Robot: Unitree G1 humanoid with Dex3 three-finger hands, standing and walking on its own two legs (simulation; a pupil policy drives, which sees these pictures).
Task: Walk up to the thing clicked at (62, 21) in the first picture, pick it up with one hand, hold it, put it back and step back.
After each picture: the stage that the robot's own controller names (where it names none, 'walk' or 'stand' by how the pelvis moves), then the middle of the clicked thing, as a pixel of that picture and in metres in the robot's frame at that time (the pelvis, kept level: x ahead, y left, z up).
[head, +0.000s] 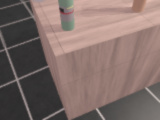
stand; (66, 5) +0.73 +0.09 +0.11
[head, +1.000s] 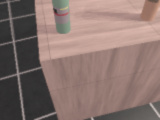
rise first; (60, 5) +0.66 +0.13 +0.13
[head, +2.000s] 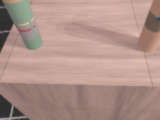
rise first; (23, 19) +0.51 +0.25 +0.14
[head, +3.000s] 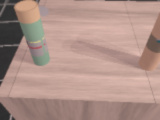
stand; (35, 37) +0.50 +0.20 +0.11
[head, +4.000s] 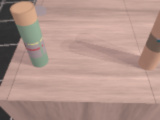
stand; (32, 38) +0.49 +0.20 +0.11
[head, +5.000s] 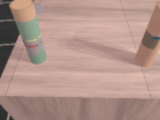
stand; (31, 35) +0.50 +0.21 +0.11
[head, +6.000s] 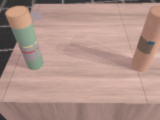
stand; (27, 41) +0.49 +0.22 +0.10
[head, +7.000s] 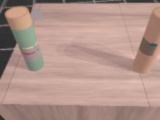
stand; (28, 42) +0.48 +0.22 +0.10
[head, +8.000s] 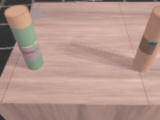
stand; (27, 41) +0.48 +0.22 +0.10
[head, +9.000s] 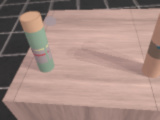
rise first; (39, 45) +0.48 +0.22 +0.11
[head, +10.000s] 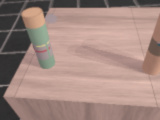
go down; (40, 41) +0.50 +0.21 +0.11
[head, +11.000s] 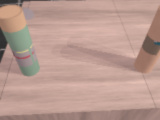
go down; (21, 45) +0.45 +0.20 +0.12
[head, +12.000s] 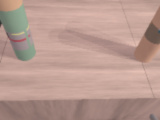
close in; (17, 27) +0.48 +0.20 +0.14
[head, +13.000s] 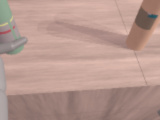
close; (0, 18) +0.50 +0.22 +0.16
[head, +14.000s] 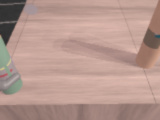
lift; out of the picture +0.35 +0.26 +0.15
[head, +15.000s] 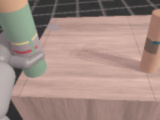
lift; (22, 36) +0.31 +0.17 +0.30
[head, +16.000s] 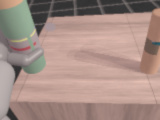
hold; (20, 32) +0.31 +0.16 +0.31
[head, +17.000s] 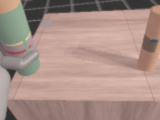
crouch; (14, 34) +0.30 +0.17 +0.30
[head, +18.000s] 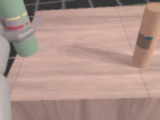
crouch; (14, 15) +0.43 +0.20 +0.28
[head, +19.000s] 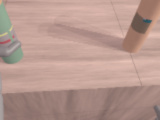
lower; out of the picture +0.47 +0.22 +0.14
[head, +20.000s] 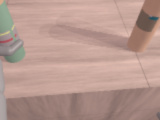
lower; (1, 27) +0.47 +0.22 +0.16
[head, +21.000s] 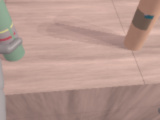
lower; (0, 25) +0.48 +0.22 +0.16
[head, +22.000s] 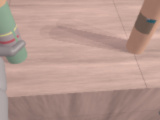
lower; (4, 28) +0.47 +0.22 +0.16
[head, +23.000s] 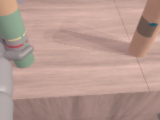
loosen; (13, 33) +0.46 +0.20 +0.15
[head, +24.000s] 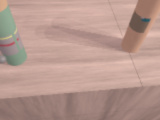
withdraw; (4, 31) +0.46 +0.21 +0.15
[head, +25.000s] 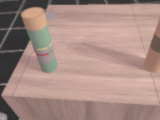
sink last; (42, 44) +0.46 +0.20 +0.13
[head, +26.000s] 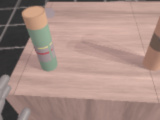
stand; (42, 42) +0.47 +0.19 +0.12
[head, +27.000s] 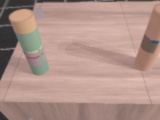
stand; (32, 46) +0.45 +0.21 +0.11
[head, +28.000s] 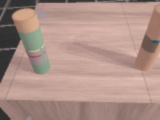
stand; (34, 45) +0.46 +0.20 +0.11
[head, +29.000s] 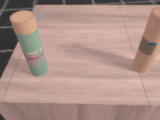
walk; (32, 47) +0.45 +0.20 +0.11
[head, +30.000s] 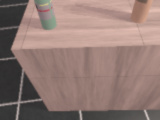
walk; (43, 1) +0.66 +0.19 +0.12
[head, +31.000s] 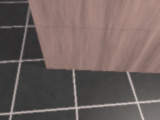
walk; out of the picture +1.05 +0.15 +0.13
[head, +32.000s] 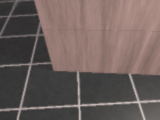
stand; out of the picture +1.18 +0.18 +0.13
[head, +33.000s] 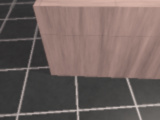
stand; out of the picture +1.15 +0.19 +0.11
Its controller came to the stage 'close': yes
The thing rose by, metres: 0.22
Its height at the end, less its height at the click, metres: +0.00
